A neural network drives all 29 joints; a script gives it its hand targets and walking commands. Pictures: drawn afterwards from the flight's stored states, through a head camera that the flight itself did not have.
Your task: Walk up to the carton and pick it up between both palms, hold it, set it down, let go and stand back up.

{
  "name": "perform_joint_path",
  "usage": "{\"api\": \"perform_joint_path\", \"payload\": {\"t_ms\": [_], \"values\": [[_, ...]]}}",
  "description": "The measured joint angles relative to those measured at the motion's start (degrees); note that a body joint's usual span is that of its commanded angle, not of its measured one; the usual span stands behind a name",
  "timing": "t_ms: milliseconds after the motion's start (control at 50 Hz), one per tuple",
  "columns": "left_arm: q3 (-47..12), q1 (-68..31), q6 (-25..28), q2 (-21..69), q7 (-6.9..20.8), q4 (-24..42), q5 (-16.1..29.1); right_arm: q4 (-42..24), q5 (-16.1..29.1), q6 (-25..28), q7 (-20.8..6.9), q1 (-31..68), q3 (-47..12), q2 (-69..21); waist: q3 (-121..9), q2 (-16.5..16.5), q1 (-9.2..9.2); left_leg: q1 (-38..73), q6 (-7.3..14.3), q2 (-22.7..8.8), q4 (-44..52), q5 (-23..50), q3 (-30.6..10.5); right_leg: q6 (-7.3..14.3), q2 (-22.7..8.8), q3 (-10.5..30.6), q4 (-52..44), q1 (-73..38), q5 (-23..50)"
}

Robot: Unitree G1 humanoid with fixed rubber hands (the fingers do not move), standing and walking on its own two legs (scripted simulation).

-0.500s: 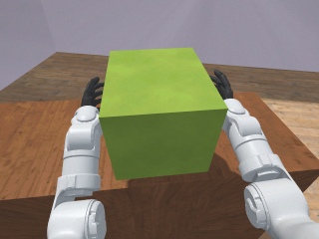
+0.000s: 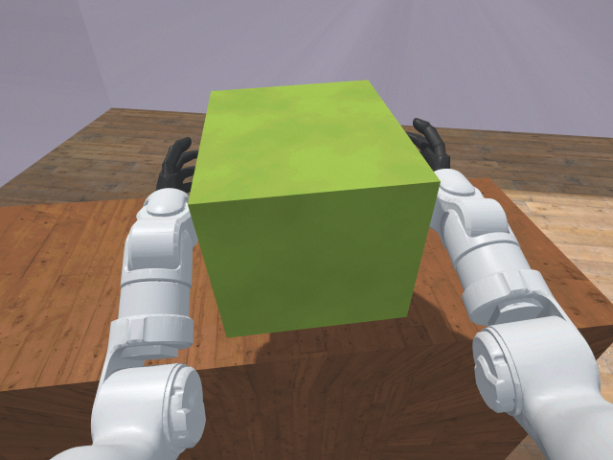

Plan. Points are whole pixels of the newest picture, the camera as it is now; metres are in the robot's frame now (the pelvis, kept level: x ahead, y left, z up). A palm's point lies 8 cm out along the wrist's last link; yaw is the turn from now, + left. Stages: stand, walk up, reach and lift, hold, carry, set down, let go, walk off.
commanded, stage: reach and lift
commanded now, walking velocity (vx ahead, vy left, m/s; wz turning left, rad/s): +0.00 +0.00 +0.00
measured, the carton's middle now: (303, 197) +0.42 +0.00 +0.18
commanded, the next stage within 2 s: hold in 0.44 s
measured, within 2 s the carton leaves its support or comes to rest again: neither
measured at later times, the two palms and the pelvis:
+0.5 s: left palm (170, 185) +0.38 +0.16 +0.23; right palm (436, 163) +0.38 -0.17 +0.25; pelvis +0.00 +0.00 +0.00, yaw +0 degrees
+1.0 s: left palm (166, 178) +0.37 +0.16 +0.25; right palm (445, 151) +0.37 -0.17 +0.27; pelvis +0.00 +0.00 +0.00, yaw +0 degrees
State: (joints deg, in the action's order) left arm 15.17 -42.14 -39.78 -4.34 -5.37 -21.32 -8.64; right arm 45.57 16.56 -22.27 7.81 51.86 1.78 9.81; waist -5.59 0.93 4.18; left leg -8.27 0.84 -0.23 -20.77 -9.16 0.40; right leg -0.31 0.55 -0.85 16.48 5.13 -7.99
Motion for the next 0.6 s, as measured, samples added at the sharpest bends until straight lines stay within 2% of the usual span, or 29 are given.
{"api": "perform_joint_path", "payload": {"t_ms": [240,480,600], "values": [[1.0,0.8,-1.1,-0.4,0.8,2.5,1.1,-3.9,2.2,-2.7,2.1,-0.5,-1.6,0.2,-0.5,-0.5,0.34,-0.1,-0.3,-0.2,-0.6,-0.6,-0.6,0.2,0.3,-0.2,0.3,-0.1,-0.5],[2.0,-1.3,-2.8,-0.8,1.7,1.1,0.5,-2.3,2.5,-4.8,2.6,1.9,-0.7,0.2,-1.2,-0.6,0.61,0.1,-0.3,-0.1,-0.8,-0.8,-0.9,0.3,0.4,0.0,0.3,-0.4,-0.6],[1.9,-0.9,-3.5,-0.6,1.8,2.2,0.4,-3.4,4.0,-5.7,3.1,1.9,-2.5,1.2,-1.7,-1.0,0.49,0.3,-0.2,-0.2,-1.0,-1.0,-0.7,0.2,0.6,0.4,0.1,-0.7,-0.5]]}}
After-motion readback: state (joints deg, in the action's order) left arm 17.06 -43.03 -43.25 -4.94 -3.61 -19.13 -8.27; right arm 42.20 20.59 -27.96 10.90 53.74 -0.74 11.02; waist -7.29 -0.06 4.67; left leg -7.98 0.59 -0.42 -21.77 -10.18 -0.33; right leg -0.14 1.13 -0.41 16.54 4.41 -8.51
